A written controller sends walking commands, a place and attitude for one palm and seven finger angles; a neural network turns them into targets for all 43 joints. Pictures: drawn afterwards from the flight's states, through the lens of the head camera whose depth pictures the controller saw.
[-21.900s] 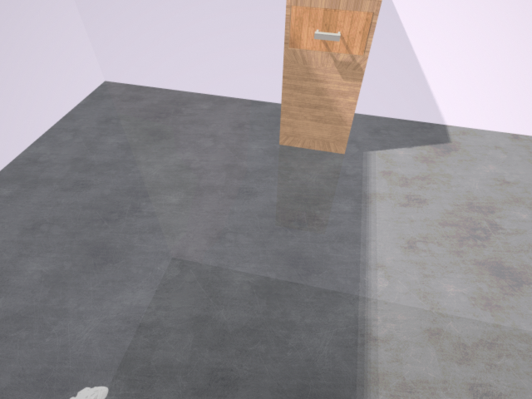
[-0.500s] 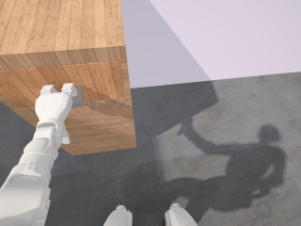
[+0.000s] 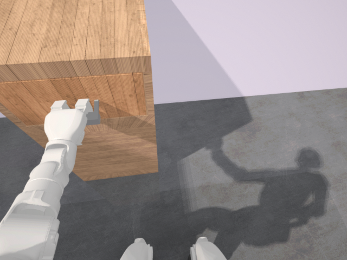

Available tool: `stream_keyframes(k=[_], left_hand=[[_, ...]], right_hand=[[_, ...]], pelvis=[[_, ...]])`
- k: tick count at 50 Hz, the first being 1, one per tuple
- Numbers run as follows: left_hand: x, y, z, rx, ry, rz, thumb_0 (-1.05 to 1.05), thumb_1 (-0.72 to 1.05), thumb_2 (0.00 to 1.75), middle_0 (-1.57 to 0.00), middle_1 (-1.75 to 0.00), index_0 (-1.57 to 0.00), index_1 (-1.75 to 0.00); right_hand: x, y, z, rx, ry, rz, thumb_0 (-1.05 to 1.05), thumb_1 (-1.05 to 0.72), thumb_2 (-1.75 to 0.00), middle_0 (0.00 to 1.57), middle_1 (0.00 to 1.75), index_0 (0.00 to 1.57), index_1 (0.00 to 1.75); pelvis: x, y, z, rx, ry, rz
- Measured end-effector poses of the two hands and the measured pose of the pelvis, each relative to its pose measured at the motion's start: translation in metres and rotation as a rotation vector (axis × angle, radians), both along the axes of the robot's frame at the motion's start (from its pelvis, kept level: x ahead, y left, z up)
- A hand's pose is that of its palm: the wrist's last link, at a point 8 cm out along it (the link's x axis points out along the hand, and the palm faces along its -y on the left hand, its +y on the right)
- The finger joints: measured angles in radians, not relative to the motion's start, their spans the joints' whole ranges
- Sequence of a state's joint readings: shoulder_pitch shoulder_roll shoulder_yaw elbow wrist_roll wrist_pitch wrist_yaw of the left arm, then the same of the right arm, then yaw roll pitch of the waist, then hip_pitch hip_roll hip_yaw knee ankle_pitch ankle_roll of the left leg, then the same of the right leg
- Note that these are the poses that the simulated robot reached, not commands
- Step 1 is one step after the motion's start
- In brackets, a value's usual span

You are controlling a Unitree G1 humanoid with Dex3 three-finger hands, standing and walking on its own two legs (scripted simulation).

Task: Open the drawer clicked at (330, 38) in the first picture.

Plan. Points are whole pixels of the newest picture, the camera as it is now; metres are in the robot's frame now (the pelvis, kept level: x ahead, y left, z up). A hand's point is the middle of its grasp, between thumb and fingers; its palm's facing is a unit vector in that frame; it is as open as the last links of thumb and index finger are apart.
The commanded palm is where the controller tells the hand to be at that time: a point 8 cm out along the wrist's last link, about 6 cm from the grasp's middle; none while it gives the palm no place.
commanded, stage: close the thumb around the handle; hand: left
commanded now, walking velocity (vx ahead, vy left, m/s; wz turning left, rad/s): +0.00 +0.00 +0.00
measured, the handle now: (77, 112) +0.48 +0.25 -0.02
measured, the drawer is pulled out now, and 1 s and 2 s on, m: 0.00 0.08 0.20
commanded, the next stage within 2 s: pull the drawer open in 0.20 s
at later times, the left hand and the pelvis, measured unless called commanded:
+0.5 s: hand (76, 134) +0.42 +0.25 -0.04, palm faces -0.07 -0.04 -1.00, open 5.7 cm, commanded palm +0.39 +0.24 +0.02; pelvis +0.00 +0.00 +0.00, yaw -1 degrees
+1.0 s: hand (74, 162) +0.35 +0.24 -0.04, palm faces -0.05 -0.06 -1.00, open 5.6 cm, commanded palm +0.32 +0.23 +0.02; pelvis +0.02 +0.00 +0.02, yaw +0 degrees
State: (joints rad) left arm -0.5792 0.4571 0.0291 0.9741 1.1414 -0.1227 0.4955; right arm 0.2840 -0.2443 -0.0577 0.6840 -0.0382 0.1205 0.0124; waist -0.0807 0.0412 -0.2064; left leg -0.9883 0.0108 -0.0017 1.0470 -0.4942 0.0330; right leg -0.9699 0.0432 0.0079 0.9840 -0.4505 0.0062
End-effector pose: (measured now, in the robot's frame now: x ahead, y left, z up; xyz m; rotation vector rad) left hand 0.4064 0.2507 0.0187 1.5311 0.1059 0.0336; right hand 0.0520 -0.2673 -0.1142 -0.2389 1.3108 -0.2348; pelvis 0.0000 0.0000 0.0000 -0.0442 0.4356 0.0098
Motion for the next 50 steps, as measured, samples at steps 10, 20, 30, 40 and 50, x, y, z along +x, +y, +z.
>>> stream_keyframes(k=[10,20,30,40,50], left_hand=[[0.003,-0.002,-0.001,0.016,0.013,0.021,0.00,0.69,0.81,-0.38,-1.33,-0.41,-1.34],[0.003,-0.002,0.000,0.007,0.027,0.022,0.01,0.70,0.79,-0.37,-1.34,-0.40,-1.34],[-0.011,-0.003,0.000,-0.001,0.027,0.023,0.01,0.71,0.79,-0.35,-1.35,-0.40,-1.34],[-0.041,-0.007,0.000,-0.015,0.019,0.024,0.02,0.71,0.78,-0.34,-1.35,-0.41,-1.34],[-0.076,-0.012,-0.001,-0.017,0.007,0.031,0.02,0.70,0.80,-0.33,-1.35,-0.42,-1.34]], right_hand=[[-0.012,0.003,-0.002,0.004,0.019,-0.011,0.00,-0.91,-0.90,0.20,0.30,0.20,0.30],[-0.026,0.001,0.000,0.002,0.042,-0.034,0.00,-0.91,-0.90,0.21,0.30,0.20,0.30],[-0.012,0.004,0.004,0.022,0.025,-0.049,0.00,-0.91,-0.90,0.20,0.30,0.20,0.30],[0.041,0.009,0.013,0.039,-0.084,0.000,0.00,-0.91,-0.90,0.20,0.30,0.20,0.30],[0.092,0.013,0.023,0.044,-0.207,0.082,0.00,-0.91,-0.90,0.20,0.30,0.20,0.30]], pelvis=[[-0.005,0.002,0.000,0.001,-0.002,-0.002],[-0.006,0.001,0.001,0.001,-0.003,-0.006],[0.006,0.002,0.008,0.004,-0.018,-0.020],[0.019,0.002,0.016,0.005,-0.050,-0.015],[0.023,0.000,0.018,0.006,-0.079,0.003]])
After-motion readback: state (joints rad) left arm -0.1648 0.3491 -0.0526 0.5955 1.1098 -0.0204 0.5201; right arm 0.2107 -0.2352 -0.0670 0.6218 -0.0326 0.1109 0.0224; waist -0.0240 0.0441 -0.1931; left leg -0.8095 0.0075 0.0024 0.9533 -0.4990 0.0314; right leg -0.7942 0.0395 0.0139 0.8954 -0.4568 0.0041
